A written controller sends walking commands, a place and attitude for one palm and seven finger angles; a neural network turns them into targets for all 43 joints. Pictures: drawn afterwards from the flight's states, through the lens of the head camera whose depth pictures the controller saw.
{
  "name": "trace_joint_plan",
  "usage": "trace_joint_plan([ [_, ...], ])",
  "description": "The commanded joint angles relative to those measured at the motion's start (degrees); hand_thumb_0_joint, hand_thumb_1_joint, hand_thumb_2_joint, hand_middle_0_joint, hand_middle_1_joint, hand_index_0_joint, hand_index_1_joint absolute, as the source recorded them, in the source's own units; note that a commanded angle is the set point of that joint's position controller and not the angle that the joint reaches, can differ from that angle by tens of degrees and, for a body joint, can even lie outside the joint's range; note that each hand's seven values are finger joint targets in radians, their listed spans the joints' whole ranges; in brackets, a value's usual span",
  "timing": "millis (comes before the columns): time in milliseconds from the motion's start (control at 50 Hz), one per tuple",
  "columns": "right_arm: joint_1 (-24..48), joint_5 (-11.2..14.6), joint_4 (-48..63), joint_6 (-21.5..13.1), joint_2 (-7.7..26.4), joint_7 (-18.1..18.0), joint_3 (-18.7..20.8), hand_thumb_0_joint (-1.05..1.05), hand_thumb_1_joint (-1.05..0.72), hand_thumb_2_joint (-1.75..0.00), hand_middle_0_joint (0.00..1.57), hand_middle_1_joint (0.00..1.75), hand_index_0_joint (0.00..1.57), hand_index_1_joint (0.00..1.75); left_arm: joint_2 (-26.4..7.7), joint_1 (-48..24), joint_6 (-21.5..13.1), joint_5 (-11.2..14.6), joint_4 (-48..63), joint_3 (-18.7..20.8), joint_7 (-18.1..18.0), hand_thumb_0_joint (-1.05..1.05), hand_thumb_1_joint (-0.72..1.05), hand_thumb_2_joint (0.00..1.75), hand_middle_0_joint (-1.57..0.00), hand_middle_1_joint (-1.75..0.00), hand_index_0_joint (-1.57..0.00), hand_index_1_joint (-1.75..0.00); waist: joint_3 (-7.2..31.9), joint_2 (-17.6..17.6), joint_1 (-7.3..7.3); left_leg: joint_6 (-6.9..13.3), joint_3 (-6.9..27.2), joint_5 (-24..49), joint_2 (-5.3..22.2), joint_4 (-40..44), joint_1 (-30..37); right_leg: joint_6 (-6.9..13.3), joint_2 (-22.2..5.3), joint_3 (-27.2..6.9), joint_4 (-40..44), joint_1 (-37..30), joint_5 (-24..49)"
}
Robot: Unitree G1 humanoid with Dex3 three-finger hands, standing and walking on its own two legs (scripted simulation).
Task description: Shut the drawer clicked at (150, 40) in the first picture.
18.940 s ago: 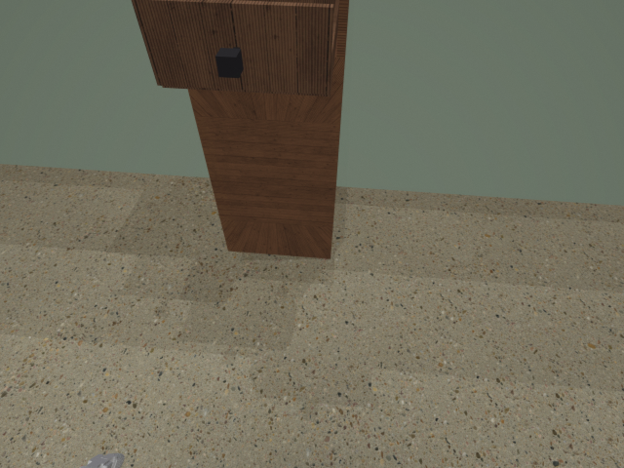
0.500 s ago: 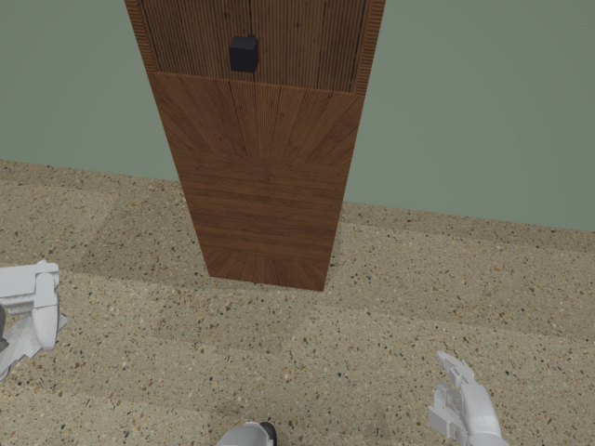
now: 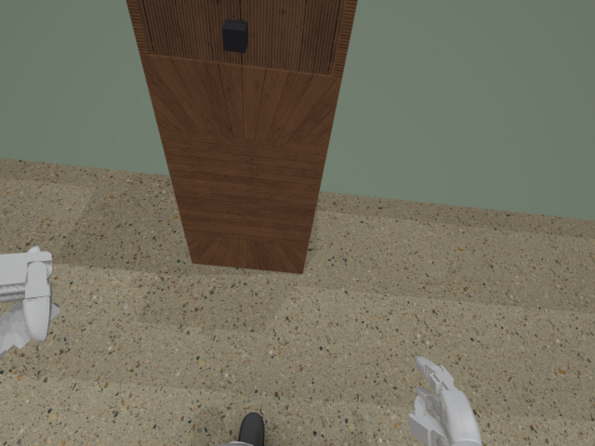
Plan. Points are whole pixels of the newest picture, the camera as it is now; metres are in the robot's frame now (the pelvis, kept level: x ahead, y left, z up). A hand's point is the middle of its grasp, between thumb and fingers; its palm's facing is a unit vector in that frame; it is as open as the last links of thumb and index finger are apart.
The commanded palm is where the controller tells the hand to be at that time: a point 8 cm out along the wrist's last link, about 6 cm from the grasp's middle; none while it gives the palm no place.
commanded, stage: stop stepping back and stand still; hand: left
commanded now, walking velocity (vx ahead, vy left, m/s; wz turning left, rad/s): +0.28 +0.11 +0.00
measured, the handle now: (237, 31) +0.78 +0.18 +0.16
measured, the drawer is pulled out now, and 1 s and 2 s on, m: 0.00 0.00 0.00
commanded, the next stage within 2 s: let the arm hang, fingers relaxed in 0.90 s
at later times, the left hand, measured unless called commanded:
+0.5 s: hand out of the picture +0.12 +0.26 +0.17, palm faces +0.34 -0.80 -0.49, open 3.2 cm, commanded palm +0.07 +0.30 +0.18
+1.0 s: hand out of the picture +0.13 +0.28 +0.16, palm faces +0.35 -0.82 -0.46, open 3.2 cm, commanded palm none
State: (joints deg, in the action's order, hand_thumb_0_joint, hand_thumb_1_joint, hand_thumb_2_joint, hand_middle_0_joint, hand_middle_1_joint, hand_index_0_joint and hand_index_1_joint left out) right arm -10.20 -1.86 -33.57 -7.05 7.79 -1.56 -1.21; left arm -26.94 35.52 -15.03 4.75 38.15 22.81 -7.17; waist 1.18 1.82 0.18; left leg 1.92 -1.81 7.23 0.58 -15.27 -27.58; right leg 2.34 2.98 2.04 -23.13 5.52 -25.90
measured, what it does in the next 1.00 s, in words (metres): steps on the spot: left foot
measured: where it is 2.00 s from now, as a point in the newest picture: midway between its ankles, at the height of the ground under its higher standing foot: outside the picture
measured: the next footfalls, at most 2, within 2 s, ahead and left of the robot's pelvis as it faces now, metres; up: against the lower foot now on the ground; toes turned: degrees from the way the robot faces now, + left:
left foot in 0.20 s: +0.02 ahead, +0.15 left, +0.00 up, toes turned +4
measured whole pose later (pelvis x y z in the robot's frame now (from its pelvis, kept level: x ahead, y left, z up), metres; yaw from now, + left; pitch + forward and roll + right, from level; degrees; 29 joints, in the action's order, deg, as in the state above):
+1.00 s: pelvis -0.04 +0.04 +0.01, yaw +2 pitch +0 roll -1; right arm -11.7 0.6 -34.2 -5.7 10.1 -2.9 -1.2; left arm -21.5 37.6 -13.5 2.3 31.9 20.4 -7.2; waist -1.6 -0.2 -0.2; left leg 1.2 -2.1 -12.8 0.9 -29.5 -16.6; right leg -0.1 0.5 1.6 -26.2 9.6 -16.3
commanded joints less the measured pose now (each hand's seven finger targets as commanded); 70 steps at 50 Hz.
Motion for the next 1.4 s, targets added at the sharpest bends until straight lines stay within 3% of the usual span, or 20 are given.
trace_joint_plan([
  [0, 3.7, 0.1, 7.1, 0.0, 9.8, -1.2, 3.2, 0.0, -0.9, -0.9, 0.2, 0.3, 0.2, 0.3, -11.5, 1.7, -2.2, 1.2, 10.2, 10.7, -1.9, 0.0, 0.9, 0.9, -1.4, -1.6, -1.4, -1.6, 6.2, 2.1, 0.1, -4.2, 1.4, -23.1, -1.6, -31.7, 22.3, 6.8, -19.9, -11.2, 17.1, 24.7, 2.0],
  [20, 2.8, 1.6, 6.9, 0.3, 10.0, -1.6, 4.1, 0.0, -0.9, -0.9, 0.2, 0.3, 0.2, 0.3, -6.0, 3.1, 0.3, 0.8, 4.5, 6.0, -1.0, 0.0, 0.9, 0.9, -1.4, -1.6, -1.4, -1.6, 3.3, 11.0, 0.14, -4.0, 5.6, -25.9, -2.9, -39.9, 12.9, 8.9, -20.7, -13.4, 14.0, 24.7, -2.8],
  [40, 3.8, 2.1, 7.3, 0.7, 11.0, -1.6, 4.6, 0.0, -0.9, -0.9, 0.2, 0.3, 0.2, 0.3, -5.9, 1.6, 1.4, 0.8, 5.3, 6.6, -0.8, 0.0, 0.9, 0.9, -1.4, -1.6, -1.4, -1.6, 1.6, 11.0, -0.16, -3.7, 6.3, -24.6, -2.1, -43.4, 7.6, 9.1, -20.0, -13.8, 12.4, 23.1, -0.8],
  [80, 5.0, 2.5, 6.7, 0.7, 9.6, -2.6, 3.1, 0.0, -0.9, -0.9, 0.2, 0.3, 0.2, 0.3, -3.9, -1.6, 2.0, -0.8, 2.1, 4.4, -1.6, 0.0, 0.9, 0.9, -1.4, -1.6, -1.4, -1.6, -4.5, 4.8, -1.31, -2.3, 4.4, -24.5, 1.8, -33.3, 1.2, 6.5, -18.2, -9.1, 8.8, 14.3, 12.7],
  [160, 3.2, 2.3, 6.3, -2.0, 11.1, -3.6, 3.3, 0.0, -0.9, -0.9, 0.2, 0.3, 0.2, 0.3, -4.5, -7.6, 0.2, -2.6, 3.4, 3.1, -2.2, 0.0, 0.9, 0.9, -1.4, -1.6, -1.4, -1.6, -2.7, -1.1, -0.65, 0.5, 1.9, -14.3, 1.2, -9.7, 15.4, 0.7, -11.9, -4.6, 0.1, 9.6, 21.1],
  [200, 1.5, 2.4, 7.6, -2.8, 12.2, -3.3, 3.8, 0.0, -0.9, -0.9, 0.2, 0.3, 0.2, 0.3, -5.9, -7.6, -0.9, -3.0, 7.5, 3.8, -2.4, 0.0, 0.9, 0.9, -1.4, -1.6, -1.4, -1.6, 3.2, -6.9, -0.38, 3.2, 9.5, 4.8, 6.1, -10.5, 24.0, -2.7, -5.2, -1.3, -8.9, 10.5, 25.8],
  [220, 0.3, 2.1, 7.2, -3.0, 10.9, -2.9, 3.2, 0.0, -0.9, -0.9, 0.2, 0.3, 0.2, 0.3, -6.8, -6.9, -1.3, -2.3, 10.7, 4.2, -2.1, 0.0, 0.9, 0.9, -1.4, -1.6, -1.4, -1.6, 6.4, -15.5, -1.34, 3.3, 17.7, 8.2, 8.4, -6.0, 27.0, -3.3, -2.4, 1.1, -16.4, 13.4, 13.2],
  [260, 1.7, 1.2, 6.6, -4.3, 10.4, -2.4, 3.5, 0.0, -0.9, -0.9, 0.2, 0.3, 0.2, 0.3, -5.9, -4.5, -1.9, -2.1, 11.1, 4.4, -1.8, 0.0, 0.9, 0.9, -1.4, -1.6, -1.4, -1.6, 4.2, -13.5, -0.21, 5.6, 25.5, -16.0, 13.5, 3.9, 17.1, -2.7, -2.4, -3.5, -24.0, 11.4, -5.6],
  [400, 2.2, 1.6, 7.8, -1.5, 10.4, -2.4, 3.7, 0.0, -0.9, -0.9, 0.2, 0.3, 0.2, 0.3, -3.3, 4.2, -0.4, -2.5, 2.5, 4.8, -1.8, 0.0, 0.9, 0.9, -1.4, -1.6, -1.4, -1.6, -0.4, -10.1, -0.59, -0.9, 7.5, -41.9, 4.1, 1.2, -3.0, -0.3, -2.2, 1.7, 1.2, -5.3, 0.5],
  [460, 1.8, 1.5, 7.2, 0.3, 10.6, -2.4, 4.8, 0.0, -0.9, -0.9, 0.2, 0.3, 0.2, 0.3, -3.9, -0.7, 0.2, -2.0, 3.9, 4.6, -1.9, 0.0, 0.9, 0.9, -1.4, -1.6, -1.4, -1.6, -1.6, 11.7, -0.44, -1.9, 3.0, -28.9, -1.6, -34.5, -1.6, 9.8, -20.9, -26.8, 16.1, 9.9, -17.0],
  [500, 1.1, 1.4, 6.0, -0.5, 10.6, -2.4, 4.1, 0.0, -0.9, -0.9, 0.2, 0.3, 0.2, 0.3, -2.8, -3.9, -0.3, -2.2, 2.2, 3.7, -2.2, 0.0, 0.9, 0.9, -1.4, -1.6, -1.4, -1.6, -2.2, 5.8, -1.67, -1.6, 4.2, -29.0, 1.0, -38.0, -3.6, 9.8, -20.6, -20.5, 11.8, 8.2, -3.8],
  [600, 2.9, 1.4, 5.9, -1.8, 10.2, -3.9, 3.3, 0.0, -0.9, -0.9, 0.2, 0.3, 0.2, 0.3, -2.4, -9.6, -0.2, -3.4, 4.6, 1.0, -3.1, 0.0, 0.9, 0.9, -1.4, -1.6, -1.4, -1.6, -3.4, -0.7, -1.1, 0.1, -0.1, -24.2, 0.8, -11.8, 17.5, 3.4, -12.0, -7.2, 4.0, 16.4, -3.1],
  [680, 2.8, 1.6, 6.8, -2.9, 10.2, -3.5, 2.8, 0.0, -0.9, -0.9, 0.2, 0.3, 0.2, 0.3, -4.0, -5.8, -1.7, -3.1, 7.7, 3.9, -2.4, 0.0, 0.9, 0.9, -1.4, -1.6, -1.4, -1.6, -0.7, -14.2, -0.44, 4.4, 19.1, -24.2, 11.7, 1.0, 12.9, -2.9, -2.5, 0.2, -11.6, 10.2, 3.8],
  [820, 1.5, 2.4, 7.2, -2.6, 10.2, -1.4, 3.5, 0.0, -0.9, -0.9, 0.2, 0.3, 0.2, 0.3, -2.1, 3.0, -2.3, -2.3, 4.9, 4.4, -1.6, 0.0, 0.9, 0.9, -1.4, -1.6, -1.4, -1.6, 4.5, -1.8, -0.69, -0.5, 4.5, -7.9, 3.6, -12.8, 12.9, -0.7, -7.2, -6.4, 0.7, 1.2, 26.4],
  [960, 2.8, 2.4, 8.2, -1.6, 10.0, -2.3, 3.0, 0.0, -0.9, -0.9, 0.2, 0.3, 0.2, 0.3, -3.1, 0.1, -1.7, -2.0, 6.2, 4.2, -1.6, 0.0, 0.9, 0.9, -1.4, -1.6, -1.4, -1.6, 4.8, -5.0, -0.39, -0.3, 4.8, -4.8, 4.3, -9.0, 17.2, -2.2, -5.2, -3.5, -0.2, 2.9, 25.0],
  [980, 5.5, 2.5, -6.2, -3.5, 21.1, 2.8, 6.5, 0.0, -0.9, -0.9, 0.2, 0.3, 0.2, 0.3, 3.4, -7.4, 8.0, -7.8, -42.1, -16.8, 6.0, 0.0, 0.9, 0.9, -1.4, -1.6, -1.4, -1.6, 0.4, -5.4, -2.58, 0.0, 5.3, 1.5, 4.8, -18.0, 11.6, -1.3, -9.7, -0.3, -9.1, 10.9, 29.9],
  [1020, -0.5, 1.8, -5.8, 1.9, 14.4, 2.2, 5.0, 0.0, -0.9, -0.9, 0.2, 0.3, 0.2, 0.3, 7.2, -7.7, 13.8, -6.9, -46.4, -16.8, 6.7, 0.0, 0.9, 0.9, -1.32, -1.51, -1.32, -1.51, 4.9, -2.5, -1.16, 0.9, 5.8, -5.9, 5.9, -17.1, 12.7, -1.2, -8.7, -2.4, -7.7, 11.3, 18.7],
  [1100, 1.0, 0.5, -6.8, 4.2, 14.3, 1.5, 3.9, 0.0, -0.9, -0.9, 0.2, 0.3, 0.2, 0.3, 5.8, -15.9, 14.5, -7.1, -60.5, -17.8, 7.0, 0.0, 0.9, 0.9, -1.16, -1.34, -1.16, -1.34, 2.6, 11.0, -0.52, 1.6, 8.2, -7.1, 4.2, -16.2, 10.4, 0.3, -9.6, -4.1, -4.7, 8.8, 19.2],
  [1280, -1.4, 0.4, -18.7, 7.2, 10.3, 0.5, 2.2, 0.0, -0.9, -0.9, 0.2, 0.3, 0.2, 0.3, 8.2, -17.0, 15.7, -5.5, -90.9, -20.6, 6.2, 0.0, 0.9, 0.9, -0.8, -0.95, -0.8, -0.95, -2.7, -12.1, 0.21, 0.6, 9.9, -22.7, 3.9, -4.4, 11.1, 0.0, -7.9, -3.5, 1.4, 5.4, 7.3],
  [1380, -6.2, 0.7, -22.9, 7.7, 9.2, 0.0, 2.7, 0.0, -0.9, -0.9, 0.2, 0.3, 0.2, 0.3, 9.8, -14.7, 15.4, -5.6, -97.8, -20.9, 6.2, 0.0, 0.9, 0.9, -0.6, -0.73, -0.6, -0.73, -3.7, -7.0, -0.24, 0.7, 10.6, -26.4, 4.3, -2.6, 12.8, 0.4, -7.9, -2.4, 3.6, 5.7, 7.2],
])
